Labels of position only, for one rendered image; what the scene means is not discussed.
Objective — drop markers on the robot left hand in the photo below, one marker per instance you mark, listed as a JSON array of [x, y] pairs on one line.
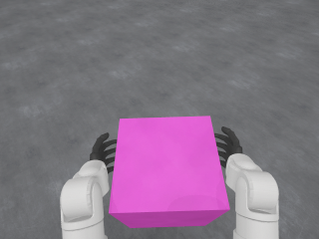
[[99, 152]]

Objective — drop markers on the carton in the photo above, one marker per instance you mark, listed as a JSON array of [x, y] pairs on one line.
[[167, 173]]

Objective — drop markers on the right robot forearm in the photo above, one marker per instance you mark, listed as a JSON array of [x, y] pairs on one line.
[[256, 199]]

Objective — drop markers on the robot right hand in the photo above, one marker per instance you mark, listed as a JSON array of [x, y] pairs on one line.
[[231, 147]]

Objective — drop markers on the left robot forearm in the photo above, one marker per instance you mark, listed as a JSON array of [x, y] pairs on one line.
[[81, 202]]

